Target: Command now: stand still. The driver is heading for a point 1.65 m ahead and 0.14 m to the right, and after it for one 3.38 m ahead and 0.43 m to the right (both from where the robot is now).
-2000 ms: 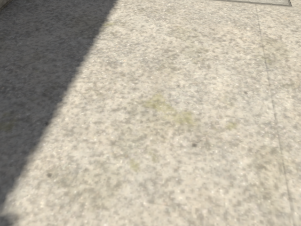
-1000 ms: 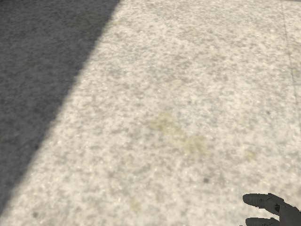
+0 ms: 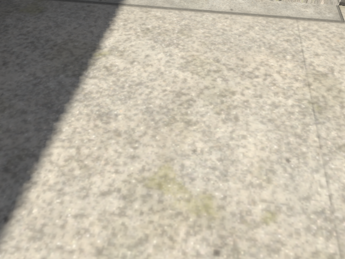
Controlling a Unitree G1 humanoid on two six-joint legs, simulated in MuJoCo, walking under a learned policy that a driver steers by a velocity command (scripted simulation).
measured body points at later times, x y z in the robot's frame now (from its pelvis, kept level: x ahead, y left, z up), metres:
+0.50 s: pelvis -0.01 +0.01 +0.00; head +0.00 +0.01 +0.45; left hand +0.04 +0.24 -0.15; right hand -0.02 -0.22 -0.15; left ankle -0.03 +0.14 -0.73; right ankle +0.03 -0.11 -0.73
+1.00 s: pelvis +0.02 +0.00 +0.00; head +0.02 +0.00 +0.45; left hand +0.06 +0.25 -0.15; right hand -0.04 -0.23 -0.15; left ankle -0.03 +0.13 -0.73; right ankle +0.02 -0.11 -0.70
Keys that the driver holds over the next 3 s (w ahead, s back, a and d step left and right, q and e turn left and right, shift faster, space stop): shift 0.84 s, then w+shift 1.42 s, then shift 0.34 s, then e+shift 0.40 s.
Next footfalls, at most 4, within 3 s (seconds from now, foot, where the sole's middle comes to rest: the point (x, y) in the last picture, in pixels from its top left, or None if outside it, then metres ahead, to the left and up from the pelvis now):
1.58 left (161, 248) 0.55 0.07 -0.77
2.06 right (191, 151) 1.01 -0.07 -0.77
2.48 left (159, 90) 1.45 0.09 -0.77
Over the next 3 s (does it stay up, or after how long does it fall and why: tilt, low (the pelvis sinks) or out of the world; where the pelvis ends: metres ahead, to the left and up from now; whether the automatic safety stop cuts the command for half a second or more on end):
stays up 1.37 0.00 0.01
